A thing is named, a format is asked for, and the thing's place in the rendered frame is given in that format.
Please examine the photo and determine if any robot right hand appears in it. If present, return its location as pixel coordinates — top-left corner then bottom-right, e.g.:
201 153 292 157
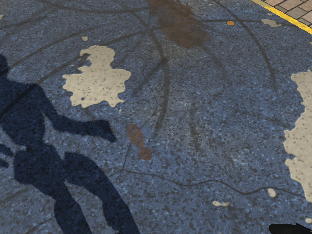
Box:
269 223 312 234

